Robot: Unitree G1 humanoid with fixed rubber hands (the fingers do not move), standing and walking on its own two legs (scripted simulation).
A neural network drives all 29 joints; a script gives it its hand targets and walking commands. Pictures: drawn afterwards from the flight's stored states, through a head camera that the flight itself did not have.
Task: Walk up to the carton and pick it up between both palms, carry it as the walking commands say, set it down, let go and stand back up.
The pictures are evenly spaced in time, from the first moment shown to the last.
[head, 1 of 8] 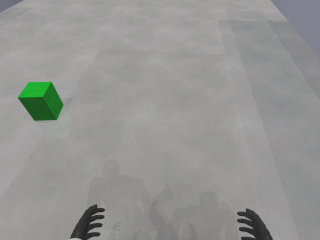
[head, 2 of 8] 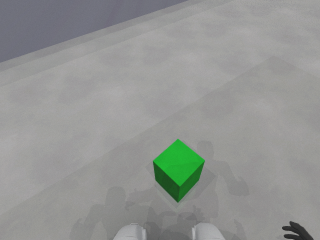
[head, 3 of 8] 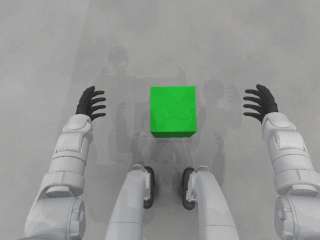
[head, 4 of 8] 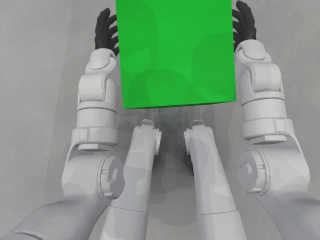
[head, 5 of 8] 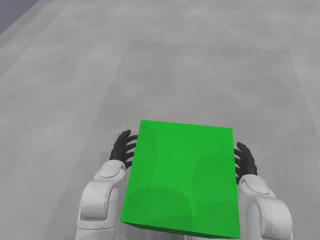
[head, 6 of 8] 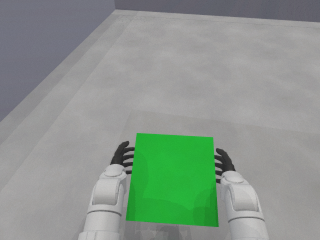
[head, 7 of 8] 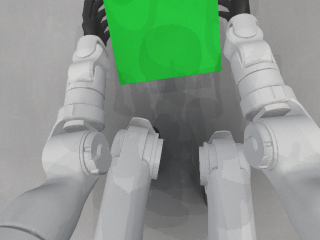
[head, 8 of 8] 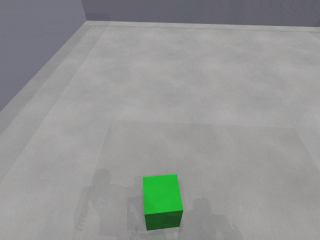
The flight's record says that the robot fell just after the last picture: no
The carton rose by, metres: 0.67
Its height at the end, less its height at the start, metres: +0.00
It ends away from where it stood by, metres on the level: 2.84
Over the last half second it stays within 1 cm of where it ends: yes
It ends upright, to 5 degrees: yes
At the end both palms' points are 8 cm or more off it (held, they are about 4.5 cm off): yes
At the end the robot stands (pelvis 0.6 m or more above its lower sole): yes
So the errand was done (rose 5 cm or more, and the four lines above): yes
